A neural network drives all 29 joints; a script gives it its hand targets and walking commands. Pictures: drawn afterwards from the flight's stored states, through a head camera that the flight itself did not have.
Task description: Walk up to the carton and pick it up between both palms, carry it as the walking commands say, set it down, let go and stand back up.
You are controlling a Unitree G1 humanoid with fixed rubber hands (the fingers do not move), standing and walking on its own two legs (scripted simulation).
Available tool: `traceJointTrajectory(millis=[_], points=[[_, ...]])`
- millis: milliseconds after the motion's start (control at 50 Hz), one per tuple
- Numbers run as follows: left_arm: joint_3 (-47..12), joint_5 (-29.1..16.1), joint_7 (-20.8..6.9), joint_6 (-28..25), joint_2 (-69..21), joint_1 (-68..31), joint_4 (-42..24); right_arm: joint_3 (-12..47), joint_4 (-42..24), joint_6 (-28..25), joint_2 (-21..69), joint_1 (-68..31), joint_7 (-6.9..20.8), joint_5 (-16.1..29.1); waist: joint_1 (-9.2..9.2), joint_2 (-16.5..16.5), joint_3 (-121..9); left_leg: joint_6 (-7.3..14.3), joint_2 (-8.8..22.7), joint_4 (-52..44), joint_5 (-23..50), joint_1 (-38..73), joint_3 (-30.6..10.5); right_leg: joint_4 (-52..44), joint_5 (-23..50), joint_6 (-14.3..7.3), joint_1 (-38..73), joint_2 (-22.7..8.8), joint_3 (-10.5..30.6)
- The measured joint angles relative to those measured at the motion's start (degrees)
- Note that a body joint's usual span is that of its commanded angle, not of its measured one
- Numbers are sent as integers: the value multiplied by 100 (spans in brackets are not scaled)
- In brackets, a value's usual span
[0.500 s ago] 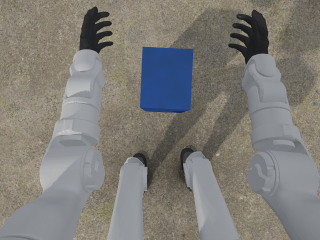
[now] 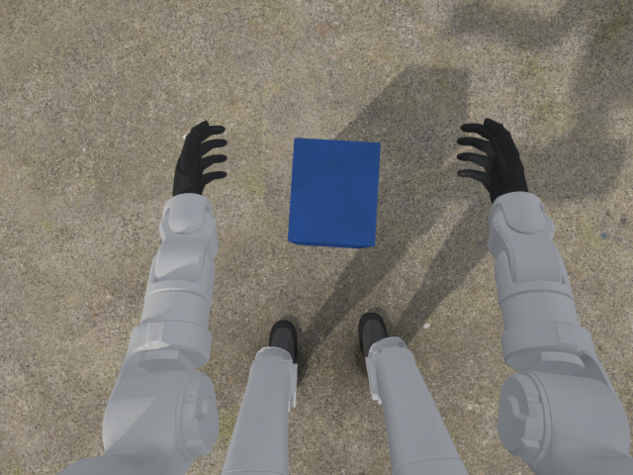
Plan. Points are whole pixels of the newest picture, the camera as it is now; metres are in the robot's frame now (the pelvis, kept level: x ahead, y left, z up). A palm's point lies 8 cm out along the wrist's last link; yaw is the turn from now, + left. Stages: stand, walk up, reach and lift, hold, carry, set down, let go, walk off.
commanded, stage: let go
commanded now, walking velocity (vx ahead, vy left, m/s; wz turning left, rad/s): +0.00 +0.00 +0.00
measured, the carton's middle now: (332, 201) +0.47 -0.03 -0.55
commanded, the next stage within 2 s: stand in 1.06 s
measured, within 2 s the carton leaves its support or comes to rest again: neither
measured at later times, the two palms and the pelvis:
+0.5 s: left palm (87, 354) +0.27 +0.22 -0.01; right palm (599, 356) +0.24 -0.23 +0.00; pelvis +0.05 +0.01 +0.07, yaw -1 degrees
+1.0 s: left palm (52, 417) +0.23 +0.23 +0.02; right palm (619, 386) +0.22 -0.23 +0.02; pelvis +0.06 +0.01 +0.08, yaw -1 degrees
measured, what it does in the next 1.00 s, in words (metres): rises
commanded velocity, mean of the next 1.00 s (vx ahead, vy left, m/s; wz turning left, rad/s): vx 0.00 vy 0.00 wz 0.00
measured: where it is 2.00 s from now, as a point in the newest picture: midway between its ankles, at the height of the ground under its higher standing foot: (329, 369)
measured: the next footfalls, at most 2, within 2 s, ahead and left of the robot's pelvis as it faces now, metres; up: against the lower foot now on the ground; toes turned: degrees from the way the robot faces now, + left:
none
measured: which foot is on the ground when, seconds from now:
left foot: down 0.00-1.00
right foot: down 0.00-1.00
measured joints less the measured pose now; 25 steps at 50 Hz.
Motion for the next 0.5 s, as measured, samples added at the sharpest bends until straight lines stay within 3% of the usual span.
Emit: traceJointTrajectory(millis=[100, 200, 500], points=[[-246, -133, -79, -65, 0, 1154, -428, 430, -258, -36, -99, 1073, 143, 197, -31, -75, -133, 1, 26, -460, 47, 801, -8, -415, 29, -34, 778, -11, 2], [-410, -245, -266, -282, 87, 2054, -414, 679, -213, -247, -166, 1930, 230, 382, -39, -113, -213, 19, 59, -880, 89, 1688, -4, -836, 74, -46, 1663, -17, 11], [-994, -785, -657, -752, 494, 4626, -717, 1376, -816, -654, -275, 4666, 208, 851, 73, -146, 237, 131, 140, -2116, 175, 4807, 41, -2197, 225, -28, 4833, -61, 41]])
